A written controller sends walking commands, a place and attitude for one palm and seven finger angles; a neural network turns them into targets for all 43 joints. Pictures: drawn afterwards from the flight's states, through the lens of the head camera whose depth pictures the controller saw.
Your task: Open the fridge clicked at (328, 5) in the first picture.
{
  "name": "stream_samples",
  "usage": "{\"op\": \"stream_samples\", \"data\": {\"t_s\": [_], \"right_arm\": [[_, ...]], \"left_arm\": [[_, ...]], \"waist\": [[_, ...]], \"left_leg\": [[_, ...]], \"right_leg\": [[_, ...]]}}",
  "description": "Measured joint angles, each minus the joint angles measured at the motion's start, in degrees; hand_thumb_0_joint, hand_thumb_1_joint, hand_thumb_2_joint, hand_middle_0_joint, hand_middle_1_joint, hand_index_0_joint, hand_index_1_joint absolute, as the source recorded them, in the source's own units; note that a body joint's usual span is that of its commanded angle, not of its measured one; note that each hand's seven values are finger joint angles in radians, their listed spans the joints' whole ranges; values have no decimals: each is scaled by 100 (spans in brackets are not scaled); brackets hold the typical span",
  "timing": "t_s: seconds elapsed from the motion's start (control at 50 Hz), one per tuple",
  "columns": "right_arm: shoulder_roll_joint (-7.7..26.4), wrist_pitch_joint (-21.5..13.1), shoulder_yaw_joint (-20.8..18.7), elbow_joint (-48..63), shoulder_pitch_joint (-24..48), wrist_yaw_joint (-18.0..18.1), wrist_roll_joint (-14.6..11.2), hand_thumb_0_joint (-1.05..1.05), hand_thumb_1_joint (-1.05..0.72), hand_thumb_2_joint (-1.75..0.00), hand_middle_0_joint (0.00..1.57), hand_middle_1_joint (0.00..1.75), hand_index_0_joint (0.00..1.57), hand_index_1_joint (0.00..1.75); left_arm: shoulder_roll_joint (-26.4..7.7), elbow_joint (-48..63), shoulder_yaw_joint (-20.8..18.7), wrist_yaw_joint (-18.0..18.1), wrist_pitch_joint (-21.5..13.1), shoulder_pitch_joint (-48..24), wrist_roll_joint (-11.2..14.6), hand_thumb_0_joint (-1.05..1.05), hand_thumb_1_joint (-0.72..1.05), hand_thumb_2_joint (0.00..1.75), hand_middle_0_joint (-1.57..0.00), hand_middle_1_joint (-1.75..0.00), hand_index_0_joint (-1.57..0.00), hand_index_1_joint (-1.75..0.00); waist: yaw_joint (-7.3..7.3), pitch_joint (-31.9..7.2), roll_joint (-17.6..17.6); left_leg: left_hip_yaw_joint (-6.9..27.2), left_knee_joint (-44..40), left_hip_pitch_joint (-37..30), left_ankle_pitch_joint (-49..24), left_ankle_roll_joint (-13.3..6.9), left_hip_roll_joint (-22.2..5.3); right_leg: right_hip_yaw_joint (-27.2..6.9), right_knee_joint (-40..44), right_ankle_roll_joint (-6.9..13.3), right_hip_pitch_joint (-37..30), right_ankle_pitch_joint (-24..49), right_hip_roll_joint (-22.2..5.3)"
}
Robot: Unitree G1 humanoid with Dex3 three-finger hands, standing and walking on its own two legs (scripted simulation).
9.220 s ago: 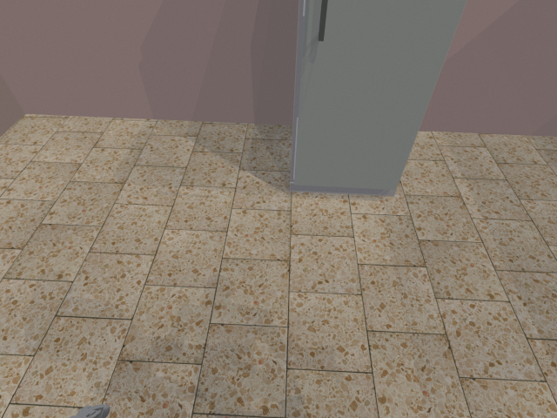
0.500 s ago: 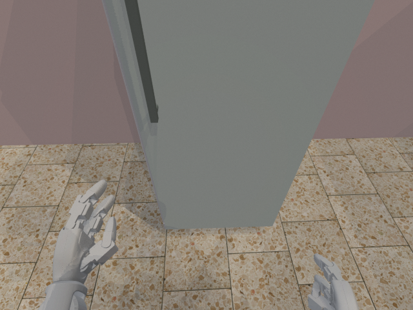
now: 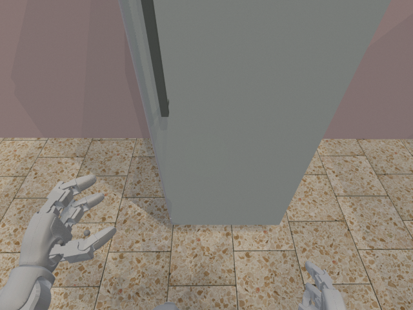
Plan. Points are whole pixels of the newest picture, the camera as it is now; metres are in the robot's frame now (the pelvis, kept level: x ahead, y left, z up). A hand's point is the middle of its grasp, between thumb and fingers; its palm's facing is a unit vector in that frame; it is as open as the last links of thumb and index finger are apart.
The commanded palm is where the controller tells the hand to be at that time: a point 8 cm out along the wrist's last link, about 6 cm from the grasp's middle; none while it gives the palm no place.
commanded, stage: raise the hand to about handle height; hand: left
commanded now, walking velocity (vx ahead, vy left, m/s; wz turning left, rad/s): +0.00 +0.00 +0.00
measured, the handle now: (151, 14) +0.56 +0.14 +0.30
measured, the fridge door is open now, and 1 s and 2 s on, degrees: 0 0 0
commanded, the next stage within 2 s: move the hooked fingers beside the handle in 1.34 s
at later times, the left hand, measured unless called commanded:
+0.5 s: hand (40, 192) +0.25 +0.27 +0.16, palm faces +0.10 -0.99 -0.04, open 13.5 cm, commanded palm +0.22 +0.31 +0.17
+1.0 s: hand (16, 147) +0.29 +0.29 +0.22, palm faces +0.10 -0.99 -0.05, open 14.0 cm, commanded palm +0.24 +0.32 +0.22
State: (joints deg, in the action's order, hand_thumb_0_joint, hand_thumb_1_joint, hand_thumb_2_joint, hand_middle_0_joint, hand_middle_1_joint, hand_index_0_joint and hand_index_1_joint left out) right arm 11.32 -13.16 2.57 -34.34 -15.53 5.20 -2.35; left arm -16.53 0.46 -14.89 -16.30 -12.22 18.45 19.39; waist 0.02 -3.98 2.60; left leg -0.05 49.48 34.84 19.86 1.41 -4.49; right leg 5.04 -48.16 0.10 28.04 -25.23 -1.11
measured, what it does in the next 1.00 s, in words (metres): stands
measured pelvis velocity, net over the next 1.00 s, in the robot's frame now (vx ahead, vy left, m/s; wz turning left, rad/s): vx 0.01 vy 0.00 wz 0.01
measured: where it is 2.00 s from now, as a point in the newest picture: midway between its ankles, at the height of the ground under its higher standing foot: outside the picture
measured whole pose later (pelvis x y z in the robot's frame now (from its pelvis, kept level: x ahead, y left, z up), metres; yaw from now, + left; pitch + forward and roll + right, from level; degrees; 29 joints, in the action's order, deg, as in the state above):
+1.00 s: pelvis +0.01 +0.00 +0.04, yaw +1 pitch -3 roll -1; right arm 15.5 -12.6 4.6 -35.0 -13.4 6.5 -5.4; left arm -27.7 -9.7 -26.8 -24.7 10.0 -7.8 20.8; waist 2.9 -1.3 3.6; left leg -0.9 29.3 15.2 11.6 1.2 -3.1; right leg 5.2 -27.8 -0.2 8.5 -16.7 -1.4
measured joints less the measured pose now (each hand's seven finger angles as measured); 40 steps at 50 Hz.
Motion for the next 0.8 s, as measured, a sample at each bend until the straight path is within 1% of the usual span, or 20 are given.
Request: {"op": "stream_samples", "data": {"t_s": [0.08, 0.18, 0.32, 0.54, 0.64, 0.8], "right_arm": [[141, -77, -49, -46, -158, -16, -15, 1, -90, -90, 20, 30, 21, 30], [331, -158, -101, -120, -161, 18, -54, 1, -90, -90, 20, 30, 21, 30], [381, -266, -72, -73, 31, 78, -96, 1, -90, -90, 20, 30, 20, 30], [259, -243, 183, 39, 291, 145, -152, 1, -90, -90, 20, 30, 21, 30], [236, -170, 266, 2, 314, 172, -174, 1, -90, -90, 20, 30, 21, 30], [294, -58, 283, -96, 261, 199, -233, 1, -90, -90, 20, 30, 21, 30]], "left_arm": [[1, 89, -137, 84, -54, 14, 37, 1, 12, 56, -25, -80, -25, -81], [-51, 73, -189, -41, 70, -138, 42, 1, 0, 51, -26, -88, -26, -88], [-222, 50, -338, -151, 413, -522, 80, 0, -16, 44, -28, -98, -27, -99], [-520, -241, -657, -397, 1250, -1406, 104, 0, -41, 34, -29, -114, -29, -114], [-662, -431, -810, -491, 1553, -1766, 95, -1, -46, 32, -30, -118, -30, -118], [-912, -700, -1037, -663, 1889, -2314, 83, -1, -49, 30, -30, -120, -30, -120]], "waist": [[8, 22, -4], [75, 78, -35], [158, 141, -78], [315, 240, -21], [348, 299, 14], [347, 351, 58]], "left_leg": [[-74, -242, -229, -77, -40, 37], [-94, -452, -460, -150, -82, 86], [-86, -781, -862, -272, -102, 123], [-55, -1340, -1452, -519, -93, 152], [-41, -1557, -1652, -622, -79, 155], [-30, -1823, -1877, -745, -51, 150]], "right_leg": [[-55, 241, -44, -208, 98, -33], [-60, 480, -84, -453, 190, -70], [-33, 867, -103, -889, 342, -84], [24, 1478, -96, -1516, 608, -75], [46, 1697, -82, -1720, 705, -63], [64, 1945, -54, -1937, 814, -41]]}}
